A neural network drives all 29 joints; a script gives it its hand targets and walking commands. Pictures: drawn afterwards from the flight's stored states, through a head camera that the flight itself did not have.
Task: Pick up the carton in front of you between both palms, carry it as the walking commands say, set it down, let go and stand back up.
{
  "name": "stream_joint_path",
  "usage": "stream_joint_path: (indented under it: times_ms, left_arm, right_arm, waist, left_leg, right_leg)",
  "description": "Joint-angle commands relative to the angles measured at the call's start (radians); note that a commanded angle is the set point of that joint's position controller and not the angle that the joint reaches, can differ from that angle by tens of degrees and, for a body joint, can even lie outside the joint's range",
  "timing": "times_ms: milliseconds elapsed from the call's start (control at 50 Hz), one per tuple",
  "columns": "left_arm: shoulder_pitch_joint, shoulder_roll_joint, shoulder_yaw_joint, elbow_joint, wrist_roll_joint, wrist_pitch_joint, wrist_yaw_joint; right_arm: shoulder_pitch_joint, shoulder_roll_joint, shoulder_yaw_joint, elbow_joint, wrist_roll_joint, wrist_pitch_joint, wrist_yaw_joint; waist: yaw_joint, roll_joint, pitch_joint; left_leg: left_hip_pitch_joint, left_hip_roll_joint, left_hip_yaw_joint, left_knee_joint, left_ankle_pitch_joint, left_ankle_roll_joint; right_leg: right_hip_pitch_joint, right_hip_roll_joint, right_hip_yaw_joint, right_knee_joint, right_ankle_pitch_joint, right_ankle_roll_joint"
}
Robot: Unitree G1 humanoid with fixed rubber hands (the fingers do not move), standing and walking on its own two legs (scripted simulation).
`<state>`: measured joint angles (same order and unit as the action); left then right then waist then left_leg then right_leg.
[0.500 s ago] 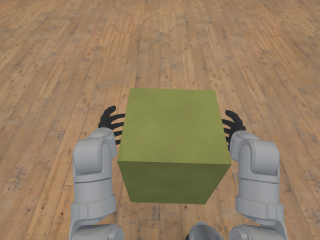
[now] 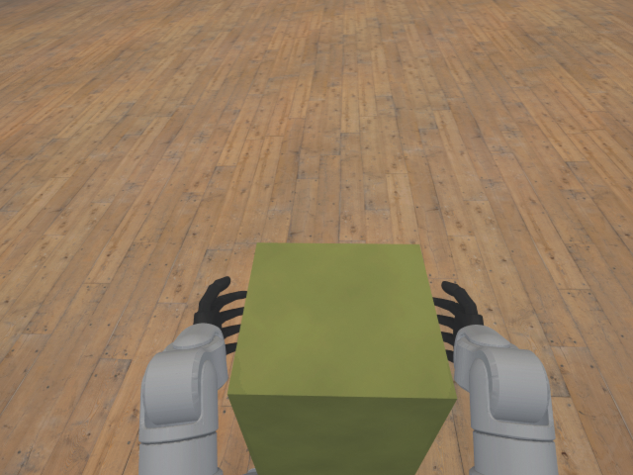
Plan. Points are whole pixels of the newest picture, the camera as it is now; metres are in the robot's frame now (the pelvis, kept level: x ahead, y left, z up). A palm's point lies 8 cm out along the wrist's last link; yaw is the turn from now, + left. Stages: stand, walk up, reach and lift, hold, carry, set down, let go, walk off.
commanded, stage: carry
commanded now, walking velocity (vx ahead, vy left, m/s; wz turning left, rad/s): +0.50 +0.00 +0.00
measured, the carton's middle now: (336, 363) +0.27 +0.00 +0.00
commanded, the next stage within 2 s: none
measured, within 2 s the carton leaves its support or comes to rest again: neither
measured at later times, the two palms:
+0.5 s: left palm (222, 180) +0.60 +0.20 +0.07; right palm (386, 182) +0.57 -0.10 +0.07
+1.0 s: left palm (255, 108) +0.86 +0.17 +0.08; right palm (385, 113) +0.85 -0.13 +0.06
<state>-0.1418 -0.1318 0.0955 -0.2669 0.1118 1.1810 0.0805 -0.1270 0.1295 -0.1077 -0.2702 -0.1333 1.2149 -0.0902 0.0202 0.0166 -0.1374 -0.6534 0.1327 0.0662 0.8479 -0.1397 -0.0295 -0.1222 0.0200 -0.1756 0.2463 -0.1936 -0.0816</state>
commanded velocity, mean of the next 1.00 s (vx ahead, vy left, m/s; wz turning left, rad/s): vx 0.26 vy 0.00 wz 0.00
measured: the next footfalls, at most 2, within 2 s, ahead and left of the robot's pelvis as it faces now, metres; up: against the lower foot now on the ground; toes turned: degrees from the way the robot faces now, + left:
left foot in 0.24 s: +0.38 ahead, +0.14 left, +0.00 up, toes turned +8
right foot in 0.74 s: +0.67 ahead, -0.07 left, +0.00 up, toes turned -1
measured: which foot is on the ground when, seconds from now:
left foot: up 0.00-0.22, down 0.24-0.76, up 0.78-0.96, down 0.98-1.00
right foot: down 0.00-0.28, up 0.30-0.72, down 0.74-1.00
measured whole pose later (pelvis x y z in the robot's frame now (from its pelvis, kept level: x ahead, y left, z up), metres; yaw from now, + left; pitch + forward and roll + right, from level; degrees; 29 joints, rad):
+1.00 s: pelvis +0.58 +0.03 -0.01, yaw -1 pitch +3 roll +0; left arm -0.20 -0.14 0.11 -0.34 0.10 1.19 0.08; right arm -0.17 0.14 -0.12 -0.36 -0.13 1.23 -0.09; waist 0.01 0.06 -0.03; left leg -0.27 0.07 0.10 0.47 -0.24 -0.03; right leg -0.33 -0.04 -0.21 0.41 -0.13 -0.05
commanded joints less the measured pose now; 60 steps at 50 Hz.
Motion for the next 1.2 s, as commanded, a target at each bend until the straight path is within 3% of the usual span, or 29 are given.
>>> stream_joint_path:
  times_ms: [0, 40, 80, 100, 120, 180, 200, 220, 240, 260, 280, 320, 340, 380, 440, 500, 600, 700, 720, 740, 760, 780, 840, 880, 940, 1000, 1040, 1080, 1180]
  left_arm:
    - [-0.439, -0.926, -0.691, -0.038, -0.411, 0.024, -0.275]
    - [-0.419, -0.889, -0.672, -0.055, -0.396, 0.032, -0.272]
    - [-0.430, -0.887, -0.661, -0.035, -0.396, 0.045, -0.268]
    - [-0.446, -0.865, -0.644, -0.033, -0.384, 0.049, -0.262]
    - [-0.437, -0.874, -0.657, -0.030, -0.388, 0.054, -0.261]
    - [-0.461, -0.869, -0.660, -0.012, -0.389, 0.061, -0.255]
    - [-0.466, -0.866, -0.656, -0.030, -0.391, 0.063, -0.254]
    - [-0.478, -0.870, -0.674, -0.032, -0.391, 0.066, -0.250]
    - [-0.469, -0.867, -0.682, -0.046, -0.388, 0.064, -0.252]
    - [-0.540, -0.876, -0.685, -0.086, -0.404, 0.073, -0.251]
    - [-0.459, -0.885, -0.689, -0.049, -0.386, 0.068, -0.257]
    - [-0.490, -0.956, -0.703, -0.058, -0.412, 0.042, -0.261]
    - [-0.494, -0.984, -0.717, -0.085, -0.411, 0.029, -0.263]
    - [-0.509, -1.015, -0.732, -0.091, -0.422, 0.015, -0.264]
    - [-0.434, -0.989, -0.748, -0.103, -0.398, -0.005, -0.246]
    - [-0.410, -0.968, -0.744, -0.114, -0.382, 0.004, -0.242]
    - [-0.411, -0.921, -0.742, -0.134, -0.392, 0.028, -0.239]
    - [-0.437, -0.856, -0.714, -0.130, -0.406, 0.063, -0.241]
    - [-0.434, -0.844, -0.691, -0.106, -0.387, 0.069, -0.242]
    - [-0.420, -0.829, -0.684, -0.095, -0.378, 0.078, -0.248]
    - [-0.413, -0.828, -0.661, -0.060, -0.378, 0.072, -0.250]
    - [-0.386, -0.848, -0.657, -0.049, -0.381, 0.066, -0.248]
    - [-0.435, -0.960, -0.666, -0.057, -0.393, 0.040, -0.254]
    - [-0.425, -1.002, -0.668, -0.084, -0.410, 0.026, -0.260]
    - [-0.417, -0.981, -0.686, -0.112, -0.406, 0.016, -0.266]
    - [-0.411, -0.935, -0.674, -0.094, -0.377, 0.028, -0.263]
    - [-0.404, -0.901, -0.680, -0.077, -0.378, 0.039, -0.260]
    - [-0.398, -0.886, -0.668, -0.038, -0.369, 0.052, -0.260]
    - [-0.459, -0.916, -0.693, -0.039, -0.391, 0.045, -0.260]
  right_arm:
    - [-0.531, 0.903, 0.722, -0.109, 0.424, -0.017, 0.252]
    - [-0.518, 0.873, 0.700, -0.095, 0.420, 0.000, 0.250]
    - [-0.559, 0.854, 0.706, -0.121, 0.425, 0.011, 0.247]
    - [-0.555, 0.846, 0.701, -0.096, 0.425, 0.022, 0.250]
    - [-0.566, 0.843, 0.702, -0.105, 0.425, 0.024, 0.250]
    - [-0.596, 0.839, 0.697, -0.095, 0.436, 0.040, 0.255]
    - [-0.567, 0.835, 0.692, -0.078, 0.434, 0.039, 0.257]
    - [-0.550, 0.847, 0.681, -0.061, 0.433, 0.035, 0.260]
    - [-0.535, 0.843, 0.670, -0.067, 0.419, 0.030, 0.260]
    - [-0.563, 0.841, 0.671, -0.045, 0.418, 0.019, 0.264]
    - [-0.535, 0.863, 0.676, -0.062, 0.432, 0.011, 0.263]
    - [-0.531, 0.940, 0.698, -0.086, 0.442, -0.005, 0.265]
    - [-0.561, 0.981, 0.709, -0.120, 0.447, -0.018, 0.268]
    - [-0.548, 0.968, 0.714, -0.131, 0.443, -0.040, 0.272]
    - [-0.520, 0.970, 0.710, -0.144, 0.460, -0.042, 0.276]
    - [-0.458, 0.913, 0.707, -0.139, 0.428, -0.038, 0.279]
    - [-0.521, 0.882, 0.723, -0.201, 0.453, -0.015, 0.271]
    - [-0.477, 0.811, 0.667, -0.152, 0.414, 0.019, 0.257]
    - [-0.497, 0.807, 0.684, -0.148, 0.415, 0.030, 0.256]
    - [-0.499, 0.774, 0.669, -0.133, 0.406, 0.037, 0.258]
    - [-0.515, 0.792, 0.702, -0.151, 0.410, 0.047, 0.253]
    - [-0.526, 0.830, 0.698, -0.133, 0.437, 0.054, 0.256]
    - [-0.588, 0.904, 0.720, -0.154, 0.450, 0.027, 0.267]
    - [-0.607, 0.933, 0.756, -0.207, 0.457, 0.001, 0.258]
    - [-0.547, 0.937, 0.748, -0.203, 0.433, -0.013, 0.253]
    - [-0.553, 0.882, 0.736, -0.205, 0.423, 0.002, 0.253]
    - [-0.516, 0.874, 0.714, -0.132, 0.419, 0.019, 0.255]
    - [-0.492, 0.880, 0.697, -0.071, 0.416, 0.023, 0.261]
    - [-0.524, 0.887, 0.677, -0.060, 0.415, 0.014, 0.267]
  waist:
    - [-0.006, -0.108, -0.102]
    - [-0.003, -0.133, -0.091]
    - [0.001, -0.119, -0.060]
    - [0.001, -0.159, -0.032]
    - [0.007, -0.117, -0.016]
    - [0.003, -0.158, -0.009]
    - [0.000, -0.184, -0.074]
    - [-0.025, -0.136, -0.163]
    - [-0.045, -0.055, -0.276]
    - [-0.044, 0.183, -0.349]
    - [-0.034, 0.307, -0.382]
    - [-0.040, 0.084, -0.348]
    - [-0.032, 0.041, -0.324]
    - [-0.026, 0.067, -0.285]
    - [-0.027, 0.089, -0.226]
    - [-0.029, 0.119, -0.176]
    - [-0.030, 0.116, -0.117]
    - [-0.023, 0.151, -0.132]
    - [-0.021, 0.069, -0.151]
    - [-0.014, -0.028, -0.245]
    - [-0.003, -0.239, -0.350]
    - [-0.002, -0.214, -0.405]
    - [-0.016, -0.157, -0.328]
    - [-0.010, -0.181, -0.318]
    - [-0.021, -0.164, -0.344]
    - [-0.015, -0.072, -0.299]
    - [-0.015, 0.016, -0.258]
    - [-0.020, 0.008, -0.244]
    - [-0.020, 0.034, -0.229]
  left_leg:
    - [-0.097, -0.006, 0.043, -0.102, 0.090, -0.011]
    - [-0.088, -0.016, 0.063, -0.150, 0.133, -0.002]
    - [-0.077, -0.024, 0.073, -0.208, 0.141, 0.010]
    - [-0.065, -0.025, 0.073, -0.238, 0.143, 0.017]
    - [-0.057, -0.029, 0.086, -0.258, 0.138, 0.028]
    - [0.119, -0.059, 0.118, -0.371, 0.148, 0.057]
    - [0.225, -0.113, 0.166, -0.391, 0.080, 0.064]
    - [0.446, -0.163, 0.206, -0.435, 0.043, 0.068]
    - [0.694, -0.073, 0.112, -0.436, -0.006, 0.081]
    - [0.944, 0.241, -0.436, -0.496, -0.167, 0.248]
    - [0.983, 0.297, -0.624, -0.624, -0.071, 0.270]
    - [0.876, 0.247, -0.398, -0.561, 0.103, 0.232]
    - [0.794, 0.215, -0.311, -0.569, 0.079, 0.183]
    - [0.686, 0.179, -0.199, -0.635, 0.007, 0.150]
    - [0.614, 0.158, -0.103, -0.704, -0.049, 0.169]
    - [0.668, 0.139, -0.084, -0.743, -0.076, 0.184]
    - [0.701, 0.075, 0.082, -0.612, 0.483, 0.136]
    - [0.685, 0.033, 0.142, -0.368, 0.568, 0.056]
    - [0.595, 0.034, 0.133, -0.281, 0.561, 0.021]
    - [0.480, 0.000, 0.118, -0.122, 0.241, -0.017]
    - [0.250, -0.081, 0.072, 0.066, -0.255, -0.038]
    - [0.199, -0.129, 0.013, 0.133, -0.452, -0.033]
    - [0.276, -0.046, -0.052, -0.125, -0.449, 0.012]
    - [0.357, -0.078, -0.010, -0.263, -0.370, 0.004]
    - [0.436, -0.067, 0.035, -0.431, -0.111, 0.003]
    - [0.509, 0.019, 0.003, -0.453, 0.110, 0.002]
    - [0.518, 0.050, -0.011, -0.378, 0.302, 0.013]
    - [0.505, 0.048, -0.024, -0.358, 0.430, 0.017]
    - [0.500, 0.034, -0.011, -0.350, 0.454, 0.023]
  right_leg:
    - [0.186, -0.246, 0.181, -0.126, 0.179, -0.042]
    - [0.192, -0.233, 0.139, -0.090, 0.289, -0.025]
    - [0.207, -0.240, 0.126, -0.084, 0.301, -0.041]
    - [0.196, -0.244, 0.123, -0.083, 0.294, -0.055]
    - [0.199, -0.242, 0.131, -0.086, 0.297, -0.062]
    - [0.187, -0.249, 0.071, -0.018, 0.445, -0.025]
    - [0.229, -0.240, 0.045, 0.071, 0.609, -0.010]
    - [0.183, -0.204, -0.003, 0.280, 0.693, 0.022]
    - [0.025, -0.181, -0.034, 0.509, 0.489, 0.060]
    - [-0.354, -0.059, -0.008, 0.849, 0.171, 0.111]
    - [-0.510, 0.029, 0.109, 1.025, -0.254, 0.111]
    - [-0.560, -0.082, 0.191, 1.092, -0.213, 0.068]
    - [-0.533, -0.124, 0.206, 1.004, -0.142, 0.066]
    - [-0.470, -0.131, 0.167, 0.888, -0.095, 0.076]
    - [-0.480, -0.140, 0.128, 0.746, -0.027, 0.092]
    - [-0.559, -0.149, 0.091, 0.578, 0.063, 0.118]
    - [-0.471, -0.086, 0.019, 0.350, 0.182, 0.107]
    - [-0.171, -0.018, -0.067, 0.100, 0.342, 0.093]
    - [-0.015, -0.040, -0.070, 0.082, 0.441, 0.098]
    - [0.194, -0.210, 0.080, 0.152, 0.786, 0.082]
    - [0.439, -0.420, 0.321, 0.254, 1.103, -0.075]
    - [0.453, -0.448, 0.426, 0.189, 1.051, -0.152]
    - [0.240, -0.362, 0.262, 0.084, 0.687, -0.067]
    - [0.163, -0.311, 0.202, 0.051, 0.514, -0.035]
    - [0.139, -0.256, 0.095, 0.127, 0.486, -0.016]
    - [0.032, -0.212, 0.064, 0.184, 0.332, 0.030]
    - [-0.017, -0.195, 0.083, 0.235, 0.415, 0.053]
    - [-0.008, -0.193, 0.084, 0.280, 0.490, 0.065]
    - [-0.041, -0.186, 0.079, 0.322, 0.451, 0.062]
